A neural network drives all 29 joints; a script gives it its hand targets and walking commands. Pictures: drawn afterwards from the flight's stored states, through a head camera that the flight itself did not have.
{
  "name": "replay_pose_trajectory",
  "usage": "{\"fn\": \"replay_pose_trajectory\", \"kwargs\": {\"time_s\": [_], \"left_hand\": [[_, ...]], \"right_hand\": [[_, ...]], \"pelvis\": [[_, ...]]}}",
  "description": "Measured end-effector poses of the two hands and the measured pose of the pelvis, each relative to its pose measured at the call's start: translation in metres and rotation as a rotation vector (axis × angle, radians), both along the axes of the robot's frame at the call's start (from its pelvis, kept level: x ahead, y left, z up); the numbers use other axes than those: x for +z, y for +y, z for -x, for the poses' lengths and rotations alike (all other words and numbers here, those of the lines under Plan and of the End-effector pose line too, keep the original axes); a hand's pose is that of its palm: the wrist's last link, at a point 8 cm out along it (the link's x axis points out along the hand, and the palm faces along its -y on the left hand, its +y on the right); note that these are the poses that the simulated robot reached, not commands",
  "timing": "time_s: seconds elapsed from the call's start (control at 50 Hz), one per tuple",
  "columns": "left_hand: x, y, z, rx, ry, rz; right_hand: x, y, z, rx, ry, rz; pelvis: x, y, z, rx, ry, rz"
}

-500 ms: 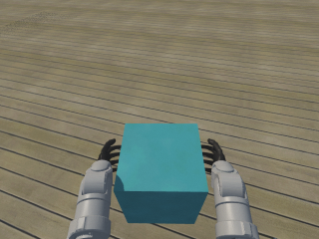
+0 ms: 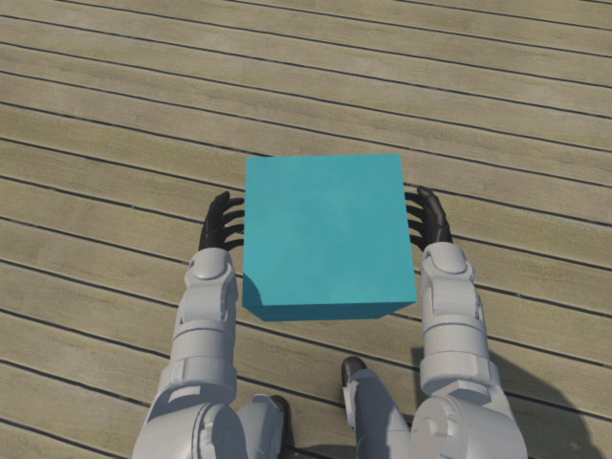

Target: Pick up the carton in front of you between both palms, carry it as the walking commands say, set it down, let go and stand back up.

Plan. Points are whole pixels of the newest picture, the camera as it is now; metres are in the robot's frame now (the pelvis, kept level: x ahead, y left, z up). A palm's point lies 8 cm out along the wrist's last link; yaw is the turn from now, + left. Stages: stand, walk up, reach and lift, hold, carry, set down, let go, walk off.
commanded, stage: set down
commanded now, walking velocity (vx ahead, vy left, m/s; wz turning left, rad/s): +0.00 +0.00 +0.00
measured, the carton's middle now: (321, 250) +0.39 -0.04 -0.15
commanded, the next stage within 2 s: none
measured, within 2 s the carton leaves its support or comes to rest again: rests again in 1.90 s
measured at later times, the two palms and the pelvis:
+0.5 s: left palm (251, 241) +0.43 +0.09 -0.20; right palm (419, 242) +0.41 -0.21 -0.21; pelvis -0.03 -0.01 -0.13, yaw +4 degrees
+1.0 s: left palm (274, 242) +0.48 +0.06 -0.36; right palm (410, 252) +0.43 -0.24 -0.36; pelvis -0.06 -0.01 -0.24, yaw +7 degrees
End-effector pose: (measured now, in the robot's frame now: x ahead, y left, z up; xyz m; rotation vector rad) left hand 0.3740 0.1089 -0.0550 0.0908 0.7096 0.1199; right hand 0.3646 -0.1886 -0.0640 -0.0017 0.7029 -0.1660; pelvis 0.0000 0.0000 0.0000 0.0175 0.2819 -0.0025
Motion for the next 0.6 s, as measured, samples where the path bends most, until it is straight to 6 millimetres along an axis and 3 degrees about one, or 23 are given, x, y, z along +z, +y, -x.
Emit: {"fn": "replay_pose_trajectory", "kwargs": {"time_s": [0.08, 0.14, 0.38, 0.6], "left_hand": [[-0.044, -0.003, -0.005, 0.011, -0.017, 0.027], [-0.066, -0.005, -0.012, 0.024, -0.042, 0.049], [-0.113, -0.014, -0.043, 0.034, -0.053, 0.074], [-0.179, -0.030, -0.069, -0.018, -0.028, 0.050]], "right_hand": [[-0.042, -0.003, -0.005, -0.010, -0.017, -0.005], [-0.063, -0.005, -0.012, -0.016, -0.043, -0.012], [-0.110, -0.015, -0.041, -0.045, -0.054, -0.043], [-0.180, -0.029, -0.053, -0.071, -0.028, -0.029]], "pelvis": [[-0.019, 0.002, 0.005, 0.005, 0.137, -0.009], [-0.036, 0.002, 0.009, 0.015, 0.227, -0.014], [-0.098, -0.006, 0.025, 0.039, 0.379, -0.018], [-0.155, -0.014, 0.036, 0.047, 0.475, -0.040]]}}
